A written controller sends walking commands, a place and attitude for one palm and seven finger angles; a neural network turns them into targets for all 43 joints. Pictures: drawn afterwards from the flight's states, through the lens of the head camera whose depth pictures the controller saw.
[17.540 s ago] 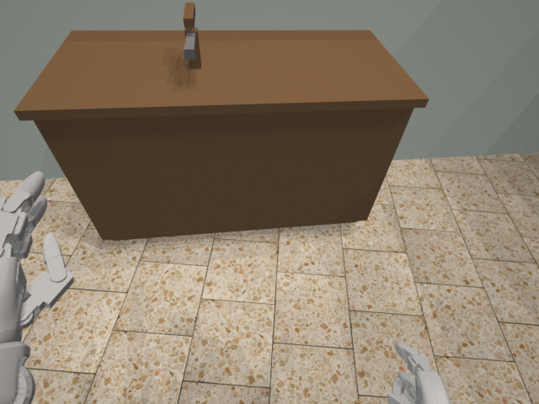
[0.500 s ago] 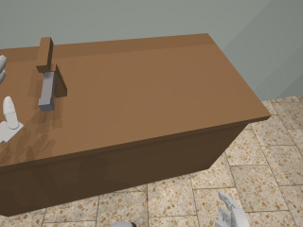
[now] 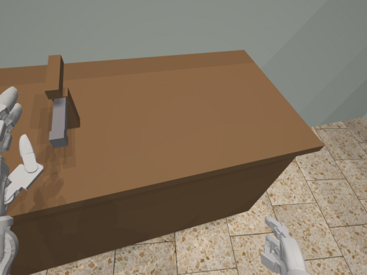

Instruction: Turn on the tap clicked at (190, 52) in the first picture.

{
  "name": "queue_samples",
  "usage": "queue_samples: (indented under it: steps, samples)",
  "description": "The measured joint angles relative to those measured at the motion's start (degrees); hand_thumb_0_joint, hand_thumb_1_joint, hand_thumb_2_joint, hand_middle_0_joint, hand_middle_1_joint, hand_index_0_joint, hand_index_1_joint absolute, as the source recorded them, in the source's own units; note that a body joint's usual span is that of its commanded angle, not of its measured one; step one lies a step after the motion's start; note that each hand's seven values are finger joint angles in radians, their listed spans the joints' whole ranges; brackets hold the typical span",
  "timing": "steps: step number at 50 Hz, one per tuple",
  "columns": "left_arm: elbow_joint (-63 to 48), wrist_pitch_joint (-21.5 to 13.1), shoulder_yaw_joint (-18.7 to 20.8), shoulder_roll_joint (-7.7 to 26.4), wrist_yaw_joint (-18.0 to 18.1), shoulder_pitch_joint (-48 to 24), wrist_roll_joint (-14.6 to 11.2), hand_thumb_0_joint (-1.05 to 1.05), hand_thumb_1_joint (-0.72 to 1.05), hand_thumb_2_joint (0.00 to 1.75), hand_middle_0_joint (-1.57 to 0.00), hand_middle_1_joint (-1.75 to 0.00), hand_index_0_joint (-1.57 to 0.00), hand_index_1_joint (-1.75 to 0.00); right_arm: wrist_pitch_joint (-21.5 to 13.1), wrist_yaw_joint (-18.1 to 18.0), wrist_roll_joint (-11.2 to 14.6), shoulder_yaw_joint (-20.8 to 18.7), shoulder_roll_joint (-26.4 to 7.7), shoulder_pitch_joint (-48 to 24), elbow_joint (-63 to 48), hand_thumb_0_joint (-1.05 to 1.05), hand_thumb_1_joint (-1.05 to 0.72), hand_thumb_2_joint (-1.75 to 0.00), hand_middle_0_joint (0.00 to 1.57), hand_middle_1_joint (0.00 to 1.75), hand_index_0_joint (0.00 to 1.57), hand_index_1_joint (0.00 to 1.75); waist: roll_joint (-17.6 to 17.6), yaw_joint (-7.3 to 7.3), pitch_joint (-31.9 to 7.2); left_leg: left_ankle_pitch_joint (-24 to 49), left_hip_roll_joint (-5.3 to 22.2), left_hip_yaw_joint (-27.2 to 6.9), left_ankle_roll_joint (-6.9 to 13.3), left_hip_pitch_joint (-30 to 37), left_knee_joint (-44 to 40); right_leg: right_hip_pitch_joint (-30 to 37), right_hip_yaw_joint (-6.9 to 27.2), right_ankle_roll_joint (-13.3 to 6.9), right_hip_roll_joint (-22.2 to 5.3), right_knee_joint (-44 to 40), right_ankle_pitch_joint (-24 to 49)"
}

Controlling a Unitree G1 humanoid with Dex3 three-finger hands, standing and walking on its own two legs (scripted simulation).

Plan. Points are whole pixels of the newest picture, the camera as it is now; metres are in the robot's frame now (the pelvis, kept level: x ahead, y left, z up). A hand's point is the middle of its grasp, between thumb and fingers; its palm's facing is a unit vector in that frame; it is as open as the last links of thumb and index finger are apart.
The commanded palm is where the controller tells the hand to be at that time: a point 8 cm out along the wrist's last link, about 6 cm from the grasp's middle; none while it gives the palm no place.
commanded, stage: come to a stop and stand still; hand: left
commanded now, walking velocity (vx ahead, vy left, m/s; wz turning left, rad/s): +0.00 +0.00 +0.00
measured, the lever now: (58, 138) +0.34 +0.31 +0.08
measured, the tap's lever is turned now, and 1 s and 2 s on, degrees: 0 0 0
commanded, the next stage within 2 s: look again from close up in 1.00 s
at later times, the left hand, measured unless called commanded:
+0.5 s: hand (38, 186) +0.20 +0.25 +0.16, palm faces +0.41 -0.84 -0.36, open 7.4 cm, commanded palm +0.14 +0.28 +0.18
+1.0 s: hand (55, 179) +0.21 +0.23 +0.16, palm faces +0.39 -0.85 -0.36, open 7.4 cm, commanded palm +0.16 +0.26 +0.18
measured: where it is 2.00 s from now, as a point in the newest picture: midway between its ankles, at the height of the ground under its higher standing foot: outside the picture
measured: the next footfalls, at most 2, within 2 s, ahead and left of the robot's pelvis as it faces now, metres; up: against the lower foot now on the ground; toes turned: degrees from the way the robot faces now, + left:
none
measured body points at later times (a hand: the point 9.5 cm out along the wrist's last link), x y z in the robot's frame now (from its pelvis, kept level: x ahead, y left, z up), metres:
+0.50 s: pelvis -0.01 +0.00 +0.00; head +0.00 +0.01 +0.45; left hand +0.17 +0.29 +0.17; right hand +0.17 -0.22 -0.07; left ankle +0.05 +0.07 -0.74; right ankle -0.04 -0.16 -0.74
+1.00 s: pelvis +0.00 -0.02 +0.00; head +0.02 +0.00 +0.45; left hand +0.19 +0.28 +0.18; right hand +0.19 -0.24 -0.07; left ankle +0.05 +0.07 -0.74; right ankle -0.04 -0.16 -0.74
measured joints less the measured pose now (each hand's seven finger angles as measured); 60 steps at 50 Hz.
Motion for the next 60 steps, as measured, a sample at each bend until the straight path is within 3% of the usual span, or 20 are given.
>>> queue_samples:
  steps: [3, 8, 18, 38, 60]
  samples:
    - [0.6, 0.2, -1.7, -0.4, -0.4, 1.2, 0.3, 0.02, 0.90, 0.90, -0.20, -0.30, -0.20, -0.30, 0.3, 0.2, -0.1, 0.3, 0.6, -0.2, 0.0, 0.01, -0.90, -0.90, 0.20, 0.30, 0.20, 0.30, 0.8, -0.56, -0.3, 0.5, -0.3, 0.2, 0.3, 0.0, -0.6, -0.1, 0.1, 0.2, -0.3, -0.4, 0.4]
    - [2.2, 0.8, -1.1, 1.4, -1.0, 3.2, 0.1, 0.02, 0.89, 0.90, -0.21, -0.30, -0.21, -0.30, 1.1, -0.1, -0.1, 1.1, 1.8, 0.3, 0.0, 0.01, -0.90, -0.90, 0.20, 0.30, 0.20, 0.30, 1.3, -1.18, -0.3, 1.4, -0.4, 0.1, 0.4, 0.3, -1.6, 0.1, 0.0, 0.5, -0.5, -1.4, 1.2]
    - [2.0, 0.5, -1.1, 0.1, -0.3, 2.6, 0.5, 0.02, 0.89, 0.90, -0.21, -0.30, -0.21, -0.30, 0.3, -0.2, 0.0, 0.8, 0.5, 2.0, 1.5, 0.01, -0.90, -0.90, 0.20, 0.30, 0.20, 0.30, 1.9, -0.06, -0.3, 3.1, -0.7, -0.4, 0.3, 1.0, -3.6, 0.6, -0.5, 0.0, -0.6, -2.2, 2.0]
    - [2.4, 0.7, -1.7, 0.4, -0.5, 3.6, 0.1, 0.02, 0.89, 0.90, -0.21, -0.30, -0.21, -0.30, 0.7, -0.6, 0.3, -0.7, -0.5, 1.3, 1.5, 0.01, -0.90, -0.90, 0.20, 0.30, 0.20, 0.30, 2.1, -0.53, -0.4, 2.0, 0.8, -1.2, -1.3, 1.7, -2.8, 1.8, -1.1, -0.8, 1.0, -2.7, 1.7]
    - [1.3, 2.1, -1.4, 1.0, -0.5, 4.3, -0.8, 0.02, 0.89, 0.90, -0.21, -0.30, -0.21, -0.30, 2.1, -0.7, 0.5, 0.0, 0.4, 0.3, 0.9, 0.01, -0.90, -0.90, 0.20, 0.30, 0.20, 0.30, 1.8, -0.51, -0.2, 1.5, 0.4, -1.3, -1.4, 2.2, -2.9, 2.1, -1.2, -0.9, 0.6, -2.2, 0.8]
